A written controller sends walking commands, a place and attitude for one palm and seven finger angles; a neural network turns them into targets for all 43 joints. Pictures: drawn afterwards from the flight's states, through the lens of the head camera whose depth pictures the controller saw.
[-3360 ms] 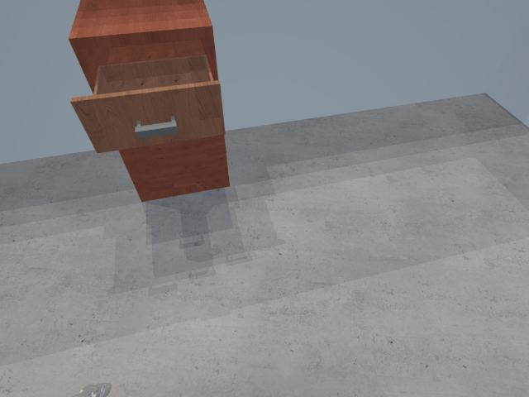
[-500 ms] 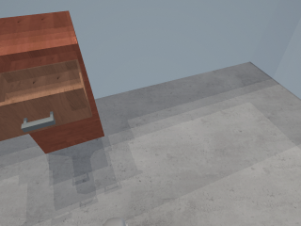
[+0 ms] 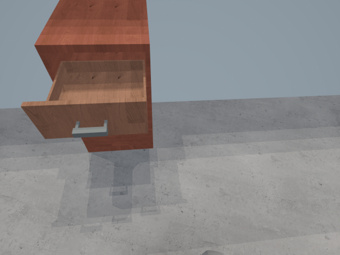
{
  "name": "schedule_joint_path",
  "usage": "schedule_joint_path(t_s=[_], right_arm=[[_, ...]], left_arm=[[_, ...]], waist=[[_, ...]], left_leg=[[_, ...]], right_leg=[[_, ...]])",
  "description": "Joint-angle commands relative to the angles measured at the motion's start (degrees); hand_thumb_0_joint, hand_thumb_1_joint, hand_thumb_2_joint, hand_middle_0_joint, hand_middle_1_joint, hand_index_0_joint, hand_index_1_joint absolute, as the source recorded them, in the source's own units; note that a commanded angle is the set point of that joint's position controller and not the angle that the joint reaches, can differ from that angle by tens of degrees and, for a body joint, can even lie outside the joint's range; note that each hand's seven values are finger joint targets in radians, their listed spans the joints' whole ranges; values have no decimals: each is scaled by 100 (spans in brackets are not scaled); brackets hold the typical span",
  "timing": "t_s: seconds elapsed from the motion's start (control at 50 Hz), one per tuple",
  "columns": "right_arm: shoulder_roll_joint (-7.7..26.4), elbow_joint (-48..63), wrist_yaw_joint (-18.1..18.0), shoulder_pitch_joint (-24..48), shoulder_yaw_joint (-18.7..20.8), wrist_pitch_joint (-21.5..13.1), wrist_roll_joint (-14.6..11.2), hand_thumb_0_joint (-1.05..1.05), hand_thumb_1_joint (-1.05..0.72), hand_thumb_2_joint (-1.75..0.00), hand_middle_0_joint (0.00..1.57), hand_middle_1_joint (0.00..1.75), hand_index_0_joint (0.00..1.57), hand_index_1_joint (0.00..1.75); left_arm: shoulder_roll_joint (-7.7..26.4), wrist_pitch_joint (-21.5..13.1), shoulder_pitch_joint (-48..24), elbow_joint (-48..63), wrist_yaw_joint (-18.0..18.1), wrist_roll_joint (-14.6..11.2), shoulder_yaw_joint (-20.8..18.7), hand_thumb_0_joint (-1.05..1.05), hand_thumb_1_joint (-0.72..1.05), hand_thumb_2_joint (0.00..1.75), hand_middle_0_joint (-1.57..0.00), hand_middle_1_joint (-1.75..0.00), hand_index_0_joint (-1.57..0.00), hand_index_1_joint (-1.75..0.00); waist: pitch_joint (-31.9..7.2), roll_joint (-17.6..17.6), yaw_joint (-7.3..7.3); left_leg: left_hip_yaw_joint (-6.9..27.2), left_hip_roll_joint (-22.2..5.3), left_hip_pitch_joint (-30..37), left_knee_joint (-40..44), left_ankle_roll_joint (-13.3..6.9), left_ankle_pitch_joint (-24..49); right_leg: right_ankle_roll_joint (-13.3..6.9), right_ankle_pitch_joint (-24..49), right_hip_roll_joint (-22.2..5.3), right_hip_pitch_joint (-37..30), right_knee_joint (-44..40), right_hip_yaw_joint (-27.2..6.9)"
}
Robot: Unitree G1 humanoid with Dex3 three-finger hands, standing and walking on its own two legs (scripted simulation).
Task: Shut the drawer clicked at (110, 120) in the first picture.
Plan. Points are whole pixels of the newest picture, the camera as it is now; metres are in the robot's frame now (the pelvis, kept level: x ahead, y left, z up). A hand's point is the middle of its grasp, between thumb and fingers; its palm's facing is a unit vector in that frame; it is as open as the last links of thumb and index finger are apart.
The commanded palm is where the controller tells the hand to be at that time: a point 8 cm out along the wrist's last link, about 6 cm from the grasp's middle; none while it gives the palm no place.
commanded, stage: turn to face it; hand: left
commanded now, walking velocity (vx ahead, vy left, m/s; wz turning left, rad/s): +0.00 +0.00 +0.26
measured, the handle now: (91, 127) +0.51 +0.31 -0.11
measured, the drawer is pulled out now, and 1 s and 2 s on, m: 0.29 0.29 0.29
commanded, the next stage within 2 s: take the last steps up to it in 0.16 s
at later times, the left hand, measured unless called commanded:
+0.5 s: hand out of the picture -0.02 +0.14 -0.16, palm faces +0.25 -0.94 -0.22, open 7.3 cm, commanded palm none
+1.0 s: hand out of the picture +0.11 +0.25 -0.17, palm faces +0.23 -0.96 -0.16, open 7.3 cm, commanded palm none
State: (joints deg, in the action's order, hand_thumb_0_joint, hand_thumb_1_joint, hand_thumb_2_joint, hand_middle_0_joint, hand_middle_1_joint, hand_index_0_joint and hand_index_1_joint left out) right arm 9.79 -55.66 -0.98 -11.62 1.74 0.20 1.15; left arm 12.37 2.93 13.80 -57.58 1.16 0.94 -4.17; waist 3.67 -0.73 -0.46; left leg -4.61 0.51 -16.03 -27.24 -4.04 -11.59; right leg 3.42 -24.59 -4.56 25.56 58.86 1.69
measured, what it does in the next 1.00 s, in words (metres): walks ahead: right foot, then left foot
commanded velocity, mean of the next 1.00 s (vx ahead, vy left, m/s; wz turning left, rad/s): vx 0.22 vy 0.02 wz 0.08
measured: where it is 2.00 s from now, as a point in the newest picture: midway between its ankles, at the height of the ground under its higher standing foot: outside the picture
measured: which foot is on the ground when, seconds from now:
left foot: down 0.00-0.20, up 0.22-0.66, down 0.68-1.00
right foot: up 0.00-0.18, down 0.20-0.68, up 0.70-1.00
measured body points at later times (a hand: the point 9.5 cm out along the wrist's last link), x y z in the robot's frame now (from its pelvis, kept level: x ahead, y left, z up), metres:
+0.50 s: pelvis +0.01 -0.04 +0.01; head +0.02 -0.06 +0.45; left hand -0.03 +0.19 -0.14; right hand +0.10 -0.28 -0.15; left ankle -0.03 +0.09 -0.68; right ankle +0.01 -0.16 -0.74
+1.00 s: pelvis +0.11 +0.06 +0.00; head +0.11 +0.08 +0.45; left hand +0.10 +0.30 -0.16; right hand +0.09 -0.16 -0.14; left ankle +0.02 +0.11 -0.74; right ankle +0.20 -0.05 -0.66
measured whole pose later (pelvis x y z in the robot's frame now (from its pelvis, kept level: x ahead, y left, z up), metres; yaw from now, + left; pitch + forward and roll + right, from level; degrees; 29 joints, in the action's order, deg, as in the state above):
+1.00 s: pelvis +0.11 +0.06 +0.00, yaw +10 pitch -1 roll +1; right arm 6.9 -64.0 -1.5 -24.1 0.9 -4.0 0.7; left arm 11.1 0.3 13.7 -60.5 -0.7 1.5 -4.1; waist 1.3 -3.1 -0.3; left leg -8.5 2.7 1.6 -15.3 -3.8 -15.9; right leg 0.8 -10.8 -5.4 34.3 59.8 3.4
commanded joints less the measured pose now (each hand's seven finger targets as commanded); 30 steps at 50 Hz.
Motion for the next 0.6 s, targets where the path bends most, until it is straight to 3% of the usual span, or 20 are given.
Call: schedule_joint_path(t_s=[0.0,0.04,0.08,0.12,0.14,0.16,0.18,0.2,0.22,0.24,0.28,0.32,0.34,0.42,0.52,0.58], right_arm=[[1029,186,-63,-342,296,-18,13,0,-90,-90,20,30,20,30],[1050,157,-48,-319,313,12,32,0,-90,-90,20,30,20,30],[1079,165,-31,-201,328,43,28,0,-90,-90,20,30,20,30],[1045,181,-12,-56,336,51,-4,0,-90,-90,20,30,20,30],[1003,187,0,11,325,50,-33,0,-90,-90,20,30,20,30],[774,189,28,-52,309,44,-79,0,-90,-90,20,30,20,30],[396,305,55,-93,237,57,-115,0,-90,-90,20,30,20,30],[576,450,43,151,286,126,-61,0,-90,-90,20,30,20,30],[643,390,56,131,345,196,-36,0,-90,-90,20,30,20,30],[594,248,57,74,340,244,-9,0,-90,-90,20,30,20,30],[574,80,107,-159,326,227,18,0,-90,-90,20,30,20,30],[564,55,167,-135,330,178,32,0,-90,-90,20,30,20,30],[543,81,186,-50,317,153,49,0,-90,-90,20,30,20,30],[511,235,248,407,304,104,50,0,-90,-90,20,30,20,30],[374,293,288,540,219,2,15,0,-90,-90,20,30,20,30],[320,172,271,162,177,-72,1,0,-90,-90,20,30,20,30]], left_arm=[[177,-96,16,405,41,-1,16,0,90,90,-20,-30,-20,-30],[150,-128,-55,457,42,-3,27,0,90,90,-20,-30,-20,-30],[174,-156,114,413,57,-22,40,0,90,90,-20,-30,-20,-30],[235,-206,382,340,68,-20,30,0,90,90,-20,-30,-20,-30],[272,-249,539,286,80,-22,25,0,90,90,-20,-30,-20,-30],[503,-308,591,281,113,18,-3,0,90,90,-20,-30,-20,-30],[1003,-356,583,306,145,80,-80,0,90,90,-20,-30,-20,-30],[1211,-344,615,418,119,66,-97,0,90,90,-20,-30,-20,-30],[1064,-331,378,461,135,69,-84,0,90,90,-20,-30,-20,-30],[875,-348,128,472,150,58,-80,0,90,90,-20,-30,-20,-30],[666,-401,159,455,95,31,-4,0,90,90,-20,-30,-20,-30],[612,-479,452,359,78,37,-13,0,90,90,-20,-30,-20,-30],[613,-509,571,329,73,49,-25,0,90,90,-20,-30,-20,-30],[667,-577,1019,109,41,91,-48,0,90,90,-20,-30,-20,-30],[750,-593,1206,-110,-19,122,-58,0,90,90,-20,-30,-20,-30],[788,-551,1047,-207,-38,100,-67,0,90,90,-20,-30,-20,-30]], waist=[[-633,652,181],[-567,862,204],[-537,936,130],[-599,879,-25],[-658,688,-127],[-687,82,-137],[-544,-1357,-94],[-382,-1386,-243],[-277,-924,-108],[-86,-1132,-7],[6,-835,46],[-33,-656,-55],[14,-729,-116],[241,-658,-339],[133,-859,-386],[83,-927,-188]], left_leg=[[1537,-1514,811,960,-698,1617],[1622,-1463,708,896,-680,1676],[1680,-1412,523,795,-622,1622],[1604,-1235,303,541,-455,1546],[1488,-1066,83,288,-260,1273],[1220,-740,-404,-238,39,582],[453,18,-1238,-1139,445,-979],[546,60,-1192,-2115,483,-2079],[702,-17,-1110,-2825,478,-1959],[748,-126,-1190,-3205,491,-1746],[609,-185,-1455,-3652,566,-1192],[508,-273,-1673,-3639,604,-889],[474,-343,-1744,-3522,624,-831],[301,-506,-1820,-2754,630,-903],[9,-417,-1196,-1564,511,-1101],[-236,-278,-140,-651,426,-842]], right_leg=[[28,-68,45,-5,-773,35],[-4,-123,134,-274,-1292,81],[-37,43,218,-629,-1789,126],[-57,661,280,-1170,-2611,170],[-52,1258,223,-1628,-3327,177],[-162,1568,-261,-2146,-3961,-343],[-599,2058,-1519,-2332,-4303,-1657],[-1175,2489,-2171,-1631,-4447,-2000],[-1331,2433,-2029,-1312,-4413,-1606],[-1277,2462,-1702,-1174,-4380,-1345],[-1071,2056,-1312,-1519,-4386,-879],[-1008,1507,-1308,-1890,-4525,-787],[-1004,1207,-1339,-1971,-4595,-784],[-1133,197,-1560,-2100,-4929,-991],[-1176,178,-1521,-2044,-4948,-791],[-1038,94,-1294,-1458,-4670,-385]])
